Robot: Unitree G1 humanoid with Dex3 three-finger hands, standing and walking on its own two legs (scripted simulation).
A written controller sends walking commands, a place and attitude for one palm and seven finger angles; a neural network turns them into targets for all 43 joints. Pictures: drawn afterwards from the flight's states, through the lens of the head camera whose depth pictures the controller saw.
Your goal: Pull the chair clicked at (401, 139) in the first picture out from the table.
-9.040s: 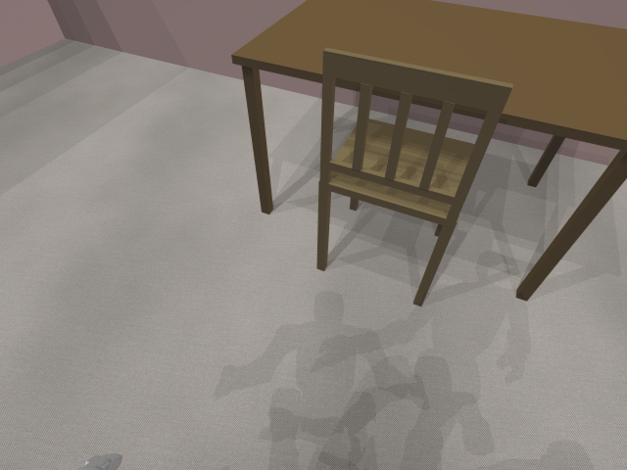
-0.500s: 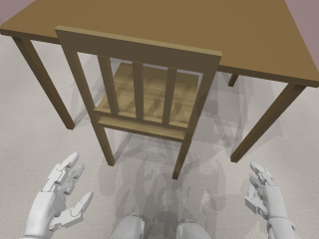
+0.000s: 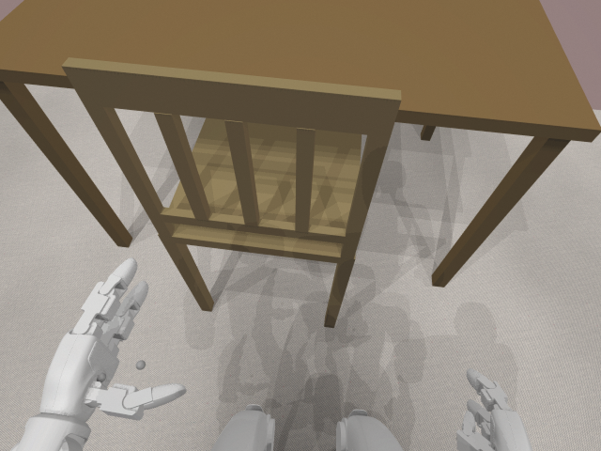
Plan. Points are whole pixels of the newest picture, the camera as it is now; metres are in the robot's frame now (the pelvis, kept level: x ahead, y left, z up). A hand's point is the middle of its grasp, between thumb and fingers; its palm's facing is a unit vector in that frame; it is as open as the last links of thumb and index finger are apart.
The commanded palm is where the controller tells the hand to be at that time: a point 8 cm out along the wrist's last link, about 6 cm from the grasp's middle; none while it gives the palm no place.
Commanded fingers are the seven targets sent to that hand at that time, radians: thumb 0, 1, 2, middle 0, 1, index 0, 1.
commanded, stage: raise the hand toward the chair's back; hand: left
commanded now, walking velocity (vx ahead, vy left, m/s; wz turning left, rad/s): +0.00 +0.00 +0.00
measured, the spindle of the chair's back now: (245, 178) +0.52 +0.12 +0.00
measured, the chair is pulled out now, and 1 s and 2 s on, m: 0.00 0.00 0.00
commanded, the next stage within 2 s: aim the fingers beside a spindle in 1.12 s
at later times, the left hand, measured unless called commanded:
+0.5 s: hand (117, 339) +0.24 +0.22 +0.05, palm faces -0.06 -1.00 -0.05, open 16.9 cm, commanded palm +0.22 +0.28 +0.06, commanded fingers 0.00 -0.50 0.30 -0.06 -0.08 -0.06 -0.08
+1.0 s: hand (114, 327) +0.25 +0.23 +0.05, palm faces -0.06 -1.00 -0.05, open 17.0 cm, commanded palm +0.23 +0.28 +0.06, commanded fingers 0.00 -0.50 0.30 -0.06 -0.08 -0.06 -0.08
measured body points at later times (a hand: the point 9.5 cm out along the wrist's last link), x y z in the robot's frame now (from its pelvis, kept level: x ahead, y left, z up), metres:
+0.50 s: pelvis +0.01 +0.02 +0.01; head +0.08 +0.03 +0.45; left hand +0.24 +0.27 +0.06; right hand +0.20 -0.21 -0.06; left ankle +0.01 +0.10 -0.65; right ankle +0.02 -0.09 -0.65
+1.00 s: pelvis +0.01 +0.02 +0.02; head +0.09 +0.04 +0.46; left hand +0.25 +0.28 +0.06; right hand +0.18 -0.22 -0.06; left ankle +0.01 +0.10 -0.65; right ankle +0.02 -0.09 -0.65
